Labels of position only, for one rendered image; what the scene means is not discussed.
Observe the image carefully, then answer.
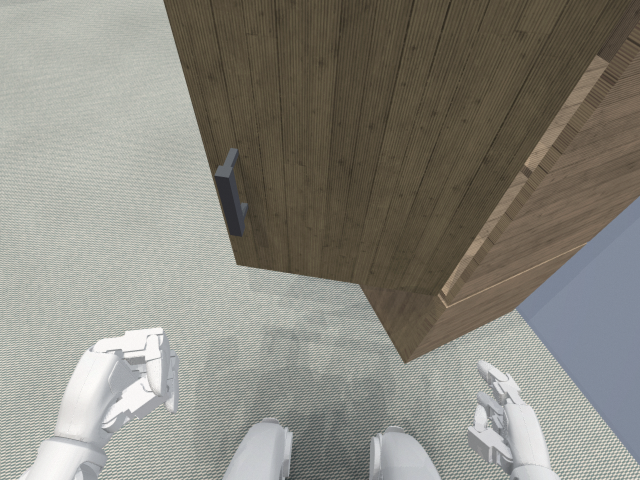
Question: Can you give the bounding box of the robot left forearm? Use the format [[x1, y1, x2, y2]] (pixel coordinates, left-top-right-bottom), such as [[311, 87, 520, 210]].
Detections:
[[18, 437, 108, 480]]

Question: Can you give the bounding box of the cupboard door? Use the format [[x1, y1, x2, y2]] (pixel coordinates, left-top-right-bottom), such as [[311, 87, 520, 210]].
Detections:
[[163, 0, 632, 296]]

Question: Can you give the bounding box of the robot right thigh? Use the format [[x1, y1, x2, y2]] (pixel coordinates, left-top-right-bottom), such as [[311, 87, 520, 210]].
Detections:
[[369, 432, 441, 480]]

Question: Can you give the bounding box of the handle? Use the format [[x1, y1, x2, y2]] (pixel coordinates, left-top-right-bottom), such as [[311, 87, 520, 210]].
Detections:
[[214, 148, 249, 237]]

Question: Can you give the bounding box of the right robot shin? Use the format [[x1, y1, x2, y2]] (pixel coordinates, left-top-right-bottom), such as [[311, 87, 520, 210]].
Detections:
[[383, 426, 404, 435]]

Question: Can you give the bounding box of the right robot hand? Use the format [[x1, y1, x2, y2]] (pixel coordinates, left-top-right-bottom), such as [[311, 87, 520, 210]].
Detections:
[[468, 360, 551, 477]]

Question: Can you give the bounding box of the left robot hand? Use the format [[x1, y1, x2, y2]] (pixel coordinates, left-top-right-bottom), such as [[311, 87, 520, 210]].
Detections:
[[54, 327, 180, 449]]

